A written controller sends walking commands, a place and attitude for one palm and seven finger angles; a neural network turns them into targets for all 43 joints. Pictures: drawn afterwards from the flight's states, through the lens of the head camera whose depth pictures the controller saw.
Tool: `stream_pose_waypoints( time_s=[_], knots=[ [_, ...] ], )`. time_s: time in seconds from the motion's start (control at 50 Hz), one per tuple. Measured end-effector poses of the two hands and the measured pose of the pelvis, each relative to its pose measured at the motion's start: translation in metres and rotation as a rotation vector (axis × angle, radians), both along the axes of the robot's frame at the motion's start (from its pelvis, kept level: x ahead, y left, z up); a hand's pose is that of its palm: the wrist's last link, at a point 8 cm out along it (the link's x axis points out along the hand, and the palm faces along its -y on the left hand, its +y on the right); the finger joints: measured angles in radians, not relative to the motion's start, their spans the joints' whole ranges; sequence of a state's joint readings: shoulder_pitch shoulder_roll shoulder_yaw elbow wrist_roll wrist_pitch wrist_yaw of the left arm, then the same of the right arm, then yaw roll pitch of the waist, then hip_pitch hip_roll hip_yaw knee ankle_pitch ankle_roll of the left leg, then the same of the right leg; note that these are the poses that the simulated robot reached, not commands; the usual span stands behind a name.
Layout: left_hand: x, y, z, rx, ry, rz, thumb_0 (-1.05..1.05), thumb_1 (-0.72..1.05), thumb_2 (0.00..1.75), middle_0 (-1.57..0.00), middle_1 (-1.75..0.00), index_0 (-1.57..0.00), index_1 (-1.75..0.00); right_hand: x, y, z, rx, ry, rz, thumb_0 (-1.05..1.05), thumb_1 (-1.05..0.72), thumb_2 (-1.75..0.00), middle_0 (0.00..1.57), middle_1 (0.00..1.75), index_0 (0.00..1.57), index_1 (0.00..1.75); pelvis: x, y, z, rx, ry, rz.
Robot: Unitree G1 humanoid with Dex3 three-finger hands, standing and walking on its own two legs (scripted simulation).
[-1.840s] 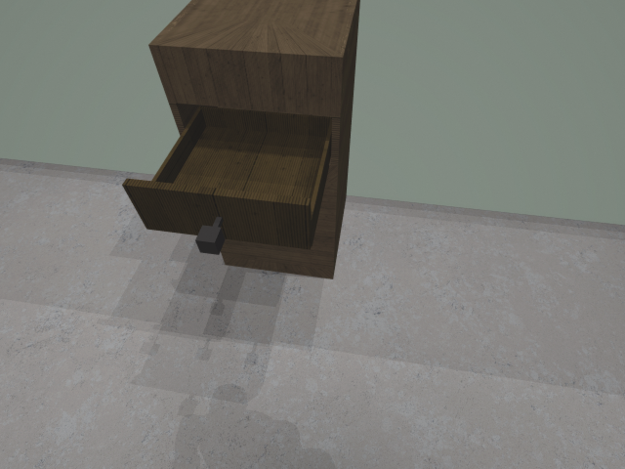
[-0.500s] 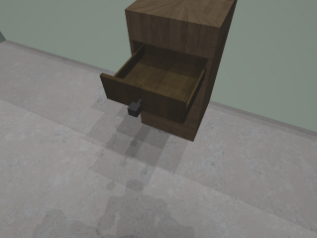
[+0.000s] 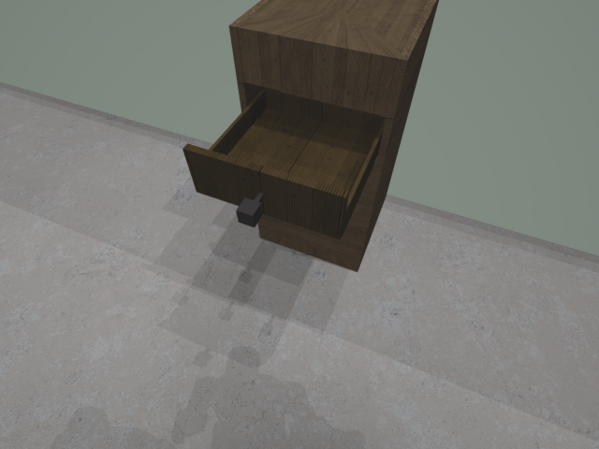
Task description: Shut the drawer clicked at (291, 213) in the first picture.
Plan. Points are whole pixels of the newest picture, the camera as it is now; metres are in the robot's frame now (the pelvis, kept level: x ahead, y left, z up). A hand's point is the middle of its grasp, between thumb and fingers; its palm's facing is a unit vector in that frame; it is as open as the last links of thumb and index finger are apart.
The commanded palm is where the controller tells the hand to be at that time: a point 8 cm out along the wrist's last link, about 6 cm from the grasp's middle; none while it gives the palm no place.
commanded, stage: turn to face it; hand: left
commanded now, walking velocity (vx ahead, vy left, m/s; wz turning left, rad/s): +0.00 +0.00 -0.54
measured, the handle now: (253, 206) +0.61 +0.13 -0.13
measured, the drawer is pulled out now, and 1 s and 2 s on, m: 0.30 0.30 0.30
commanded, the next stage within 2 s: take the last steps up to it in 0.62 s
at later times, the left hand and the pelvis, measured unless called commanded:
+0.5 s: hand out of the picture +0.07 +0.19 -0.18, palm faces -0.11 -0.95 -0.30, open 7.4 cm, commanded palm none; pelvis -0.02 -0.01 -0.02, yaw -10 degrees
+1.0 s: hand (198, 439) +0.16 +0.17 -0.17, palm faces -0.23 -0.95 -0.19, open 7.4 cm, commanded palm none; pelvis +0.03 +0.00 +0.00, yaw -15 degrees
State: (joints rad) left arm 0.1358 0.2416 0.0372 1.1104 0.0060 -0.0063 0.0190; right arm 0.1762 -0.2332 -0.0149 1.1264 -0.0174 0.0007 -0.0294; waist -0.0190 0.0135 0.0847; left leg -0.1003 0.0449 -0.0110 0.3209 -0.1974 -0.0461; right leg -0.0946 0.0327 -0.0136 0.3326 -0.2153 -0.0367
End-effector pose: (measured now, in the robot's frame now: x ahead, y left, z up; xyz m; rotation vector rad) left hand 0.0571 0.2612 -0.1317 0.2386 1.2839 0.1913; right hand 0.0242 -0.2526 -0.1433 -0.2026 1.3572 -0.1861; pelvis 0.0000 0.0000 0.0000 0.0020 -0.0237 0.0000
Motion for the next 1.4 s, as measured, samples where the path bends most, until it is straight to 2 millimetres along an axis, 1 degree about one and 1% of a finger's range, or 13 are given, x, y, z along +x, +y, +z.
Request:
stream_pose_waypoints(
  time_s=[0.12,0.2,0.32,0.46,0.6,0.7,0.8,0.86,1.02,1.12,1.2,1.3,1.4],
  knots=[
    [-0.007,0.005,-0.003,0.002,0.028,0.006,0.01,0.9,0.9,-0.2,-0.3,-0.21,-0.3,0.012,0.001,0.001,-0.016,-0.035,-0.006,0.0,-0.91,-0.9,0.2,0.3,0.2,0.3,-0.001,0.004,-0.001,-0.002,0.005,-0.025],
    [-0.011,0.004,-0.008,-0.008,0.063,-0.009,0.01,0.9,0.9,-0.2,-0.3,-0.21,-0.3,0.01,0.006,-0.001,-0.013,-0.055,-0.043,0.0,-0.91,-0.9,0.2,0.3,0.2,0.3,-0.003,0.006,-0.005,0.0,0.008,-0.063],
    [-0.003,-0.001,-0.016,-0.015,0.081,-0.058,0.01,0.9,0.9,-0.2,-0.3,-0.21,-0.3,-0.009,0.01,-0.011,-0.001,-0.054,-0.109,0.0,-0.91,-0.9,0.2,0.3,0.2,0.3,-0.009,0.005,-0.013,0.023,0.012,-0.121],
    [0.014,-0.021,-0.015,0.021,0.031,-0.108,0.01,0.9,0.9,-0.2,-0.3,-0.21,-0.3,-0.034,-0.009,-0.033,0.026,0.003,-0.168,0.0,-0.91,-0.9,0.2,0.3,0.2,0.3,-0.015,-0.013,-0.024,0.025,0.005,-0.16],
    [0.01,-0.038,-0.003,0.012,0.084,-0.147,0.01,0.9,0.9,-0.2,-0.3,-0.21,-0.3,-0.024,-0.023,-0.009,0.005,-0.044,-0.219,0.01,-0.91,-0.9,0.2,0.29,0.2,0.3,-0.015,-0.017,-0.005,0.041,0.027,-0.223],
    [0.018,-0.043,-0.005,-0.017,0.088,-0.184,0.01,0.9,0.9,-0.2,-0.3,-0.21,-0.3,-0.008,-0.022,0.003,-0.011,-0.116,-0.249,0.0,-0.91,-0.9,0.2,0.29,0.2,0.3,-0.01,-0.013,-0.001,0.036,0.029,-0.267],
    [0.038,-0.039,-0.016,-0.058,0.056,-0.205,0.01,0.9,0.9,-0.2,-0.3,-0.21,-0.3,0.002,-0.009,0.01,-0.031,-0.167,-0.257,0.0,-0.91,-0.9,0.2,0.29,0.2,0.3,-0.002,-0.002,-0.004,0.009,0.026,-0.283],
    [0.055,-0.035,-0.024,-0.086,0.027,-0.21,0.01,0.9,0.9,-0.2,-0.3,-0.21,-0.3,-0.003,0.003,0.007,-0.044,-0.164,-0.242,0.0,-0.91,-0.9,0.2,0.29,0.2,0.3,0.006,0.007,-0.011,-0.016,0.034,-0.275],
    [0.117,-0.046,-0.006,-0.097,-0.063,-0.269,0.01,0.9,0.9,-0.19,-0.3,-0.2,-0.3,-0.054,0.037,0.005,0.041,0.03,-0.273,0.0,-0.91,-0.9,0.2,0.3,0.2,0.3,0.033,0.001,-0.001,-0.016,0.036,-0.265],
    [0.15,-0.058,-0.013,-0.069,-0.122,-0.285,0.01,0.9,0.9,-0.19,-0.3,-0.2,-0.3,-0.078,0.039,-0.013,0.091,0.151,-0.331,0.0,-0.91,-0.9,0.2,0.3,0.2,0.3,0.054,-0.014,-0.016,0.005,0.026,-0.264],
    [0.15,-0.056,-0.014,-0.067,-0.061,-0.256,0.01,0.9,0.9,-0.2,-0.3,-0.21,-0.3,-0.058,0.029,-0.008,0.08,0.168,-0.341,0.01,-0.91,-0.9,0.2,0.3,0.2,0.3,0.078,-0.014,-0.012,-0.011,0.02,-0.236],
    [0.152,-0.047,-0.031,-0.089,0.038,-0.213,0.01,0.9,0.9,-0.2,-0.3,-0.21,-0.3,-0.002,0.018,-0.005,0.024,0.077,-0.308,0.01,-0.91,-0.9,0.2,0.29,0.2,0.3,0.116,-0.009,-0.018,-0.007,0.028,-0.244],
    [0.177,-0.051,-0.03,-0.077,0.098,-0.222,0.01,0.9,0.9,-0.19,-0.3,-0.2,-0.3,0.035,0.024,-0.007,0.032,0.044,-0.308,0.0,-0.91,-0.9,0.2,0.29,0.2,0.3,0.145,-0.014,-0.016,0.024,0.031,-0.261]
  ],
)
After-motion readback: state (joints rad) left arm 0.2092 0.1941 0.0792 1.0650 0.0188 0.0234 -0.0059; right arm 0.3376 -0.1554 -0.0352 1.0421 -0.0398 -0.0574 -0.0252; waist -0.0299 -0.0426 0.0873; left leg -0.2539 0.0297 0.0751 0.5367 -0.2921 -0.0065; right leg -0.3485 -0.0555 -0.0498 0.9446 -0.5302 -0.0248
